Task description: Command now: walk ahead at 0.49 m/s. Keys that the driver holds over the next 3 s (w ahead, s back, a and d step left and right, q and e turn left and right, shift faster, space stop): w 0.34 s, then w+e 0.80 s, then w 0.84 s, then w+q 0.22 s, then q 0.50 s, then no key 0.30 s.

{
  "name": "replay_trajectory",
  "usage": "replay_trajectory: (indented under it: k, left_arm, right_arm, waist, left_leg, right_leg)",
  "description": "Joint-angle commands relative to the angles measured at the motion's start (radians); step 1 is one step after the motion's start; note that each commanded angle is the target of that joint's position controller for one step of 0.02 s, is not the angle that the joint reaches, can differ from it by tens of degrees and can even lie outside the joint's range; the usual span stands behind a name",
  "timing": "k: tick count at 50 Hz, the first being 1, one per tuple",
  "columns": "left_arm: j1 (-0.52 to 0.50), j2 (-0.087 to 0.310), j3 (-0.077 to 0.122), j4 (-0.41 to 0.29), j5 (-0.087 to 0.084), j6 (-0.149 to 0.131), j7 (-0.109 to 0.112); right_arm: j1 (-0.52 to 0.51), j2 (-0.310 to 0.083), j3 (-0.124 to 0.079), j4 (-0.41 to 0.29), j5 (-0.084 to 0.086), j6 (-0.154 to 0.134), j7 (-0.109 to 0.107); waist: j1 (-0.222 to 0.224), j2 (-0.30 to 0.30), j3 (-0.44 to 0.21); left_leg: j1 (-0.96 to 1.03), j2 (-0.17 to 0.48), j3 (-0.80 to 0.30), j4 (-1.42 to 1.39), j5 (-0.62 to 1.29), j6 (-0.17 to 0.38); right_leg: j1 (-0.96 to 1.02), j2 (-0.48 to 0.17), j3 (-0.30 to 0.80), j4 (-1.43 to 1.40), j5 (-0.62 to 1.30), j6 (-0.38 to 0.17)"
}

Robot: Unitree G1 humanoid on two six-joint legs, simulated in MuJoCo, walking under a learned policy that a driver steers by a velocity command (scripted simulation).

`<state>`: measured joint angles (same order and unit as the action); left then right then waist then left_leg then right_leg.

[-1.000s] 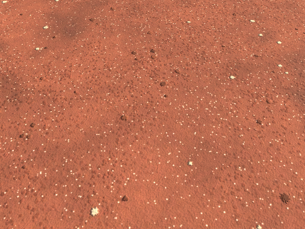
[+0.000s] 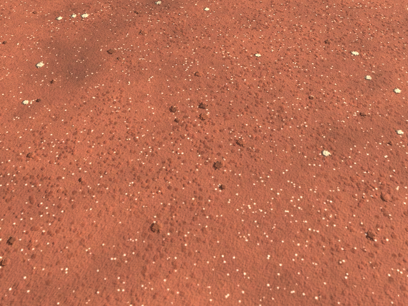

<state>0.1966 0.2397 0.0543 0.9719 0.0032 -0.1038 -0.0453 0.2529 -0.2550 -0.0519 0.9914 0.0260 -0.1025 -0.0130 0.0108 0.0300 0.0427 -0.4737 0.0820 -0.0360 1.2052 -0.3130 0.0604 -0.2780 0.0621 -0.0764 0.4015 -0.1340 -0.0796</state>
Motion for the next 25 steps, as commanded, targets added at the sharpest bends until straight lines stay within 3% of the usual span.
replay_trajectory:
  k: [1, 3, 5, 9, 13, 16, 17, 18, 19, 20, 21, 22, 23, 24, 25]
  left_arm:
    - [-0.012, 0.089, 0.009, -0.036, 0.001, -0.021, 0.006]
    - [0.030, 0.125, 0.015, -0.024, 0.002, -0.019, 0.024]
    - [0.071, 0.135, 0.017, -0.015, 0.000, -0.012, 0.038]
    - [0.148, 0.148, 0.017, 0.003, -0.012, -0.005, 0.049]
    - [0.226, 0.154, 0.021, 0.038, -0.019, 0.014, 0.051]
    - [0.222, 0.173, 0.032, 0.044, -0.020, 0.032, 0.056]
    - [0.200, 0.184, 0.035, 0.037, -0.020, 0.036, 0.057]
    - [0.182, 0.176, 0.032, 0.031, -0.020, 0.042, 0.056]
    - [0.173, 0.143, 0.017, 0.014, -0.011, 0.043, 0.054]
    - [0.262, 0.046, -0.013, -0.011, 0.000, 0.028, 0.046]
    - [0.290, 0.021, -0.023, 0.008, -0.023, 0.004, 0.041]
    - [0.200, 0.137, 0.009, -0.007, -0.053, -0.010, 0.041]
    - [0.125, 0.154, 0.015, -0.031, -0.062, -0.013, 0.045]
    - [0.091, 0.139, 0.019, -0.035, -0.053, -0.006, 0.053]
    - [0.099, 0.127, 0.029, -0.029, -0.043, 0.009, 0.059]
  right_arm:
    - [0.076, -0.043, -0.017, -0.035, -0.005, 0.017, -0.007]
    - [-0.018, -0.060, -0.022, -0.072, -0.016, 0.022, -0.009]
    - [-0.095, -0.060, -0.022, -0.099, -0.023, 0.018, -0.005]
    - [-0.243, -0.037, -0.009, -0.140, -0.016, 0.008, 0.011]
    - [-0.352, -0.042, 0.001, -0.183, -0.006, 0.002, 0.034]
    - [-0.342, -0.074, -0.006, -0.201, -0.003, -0.008, 0.051]
    - [-0.288, -0.098, -0.016, -0.191, -0.003, -0.010, 0.052]
    - [-0.168, -0.131, -0.036, -0.157, -0.006, -0.012, 0.049]
    - [0.027, -0.190, -0.062, -0.105, -0.013, -0.014, 0.040]
    - [0.181, -0.297, -0.088, -0.080, -0.036, -0.010, 0.030]
    - [0.204, -0.243, -0.071, -0.069, -0.029, -0.003, 0.032]
    - [0.131, -0.173, -0.049, -0.079, -0.021, -0.005, 0.030]
    - [0.042, -0.132, -0.036, -0.100, -0.022, -0.007, 0.026]
    - [-0.029, -0.095, -0.025, -0.106, -0.027, -0.012, 0.030]
    - [-0.071, -0.064, -0.016, -0.106, -0.034, -0.019, 0.032]
  waist:
    - [-0.045, -0.088, -0.040]
    - [-0.029, -0.069, -0.004]
    - [-0.009, -0.064, 0.008]
    - [0.040, -0.070, 0.024]
    - [0.072, -0.071, 0.052]
    - [0.037, -0.094, 0.030]
    - [0.002, -0.113, -0.008]
    - [-0.065, -0.113, -0.078]
    - [-0.145, -0.092, -0.208]
    - [-0.135, 0.106, -0.384]
    - [-0.132, 0.234, -0.489]
    - [-0.135, 0.146, -0.334]
    - [-0.108, 0.099, -0.216]
    - [-0.075, 0.038, -0.134]
    - [-0.039, 0.051, -0.089]
  left_leg:
    - [-0.094, 0.086, -0.038, -0.064, 0.064, -0.006]
    - [-0.183, 0.096, -0.031, -0.175, 0.159, -0.033]
    - [-0.230, 0.090, -0.022, -0.305, 0.278, -0.048]
    - [-0.172, 0.036, 0.032, -0.551, 0.443, -0.052]
    - [-0.208, 0.013, 0.034, -0.657, 0.398, -0.037]
    - [-0.160, -0.010, 0.039, -0.704, 0.284, 0.000]
    - [-0.067, -0.038, 0.062, -0.711, 0.248, 0.016]
    - [0.112, -0.071, 0.085, -0.732, 0.249, 0.039]
    - [0.411, -0.020, 0.031, -0.695, 0.275, 0.082]
    - [0.836, 0.256, -0.355, -0.699, 0.214, 0.209]
    - [0.938, 0.365, -0.690, -0.866, 0.087, 0.284]
    - [0.813, 0.324, -0.564, -0.892, 0.031, 0.223]
    - [0.656, 0.289, -0.401, -0.915, 0.066, 0.176]
    - [0.501, 0.247, -0.288, -0.962, 0.121, 0.148]
    - [0.405, 0.207, -0.195, -1.001, 0.156, 0.122]
  right_leg:
    - [0.044, -0.277, 0.279, -0.282, 0.046, -0.170]
    - [0.055, -0.279, 0.256, -0.309, 0.065, -0.176]
    - [0.091, -0.267, 0.222, -0.313, 0.101, -0.160]
    - [0.125, -0.230, 0.141, -0.311, 0.129, -0.121]
    - [0.275, -0.282, 0.144, -0.256, 0.153, -0.119]
    - [0.372, -0.326, 0.154, -0.173, 0.293, -0.096]
    - [0.379, -0.321, 0.144, -0.111, 0.447, -0.084]
    - [0.348, -0.285, 0.125, 0.030, 0.596, -0.065]
    - [0.206, -0.230, 0.096, 0.261, 0.542, -0.036]
    - [-0.179, -0.089, 0.040, 0.661, 0.126, 0.032]
    - [-0.375, 0.003, 0.163, 0.877, -0.436, 0.046]
    - [-0.466, -0.062, 0.224, 0.957, -0.405, 0.027]
    - [-0.478, -0.121, 0.191, 0.938, -0.310, 0.017]
    - [-0.433, -0.161, 0.176, 0.873, -0.229, 0.020]
    - [-0.378, -0.192, 0.182, 0.814, -0.174, 0.020]
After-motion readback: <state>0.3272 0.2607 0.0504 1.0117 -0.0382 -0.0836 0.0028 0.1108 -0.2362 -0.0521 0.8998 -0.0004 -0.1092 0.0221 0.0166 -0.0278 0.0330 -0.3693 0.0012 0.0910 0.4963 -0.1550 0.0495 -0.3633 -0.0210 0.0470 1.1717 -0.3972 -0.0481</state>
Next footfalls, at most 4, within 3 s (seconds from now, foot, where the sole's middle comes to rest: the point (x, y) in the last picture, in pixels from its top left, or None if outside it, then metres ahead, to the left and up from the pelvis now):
0.38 left None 0.41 0.16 -0.78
0.94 right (252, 249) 0.67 -0.12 -0.78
1.42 left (231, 167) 1.03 -0.06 -0.78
1.96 right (313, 144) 1.16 -0.41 -0.78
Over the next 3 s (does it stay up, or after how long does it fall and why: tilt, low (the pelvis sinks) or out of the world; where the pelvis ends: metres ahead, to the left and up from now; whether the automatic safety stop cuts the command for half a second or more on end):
stays up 1.37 -0.41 0.00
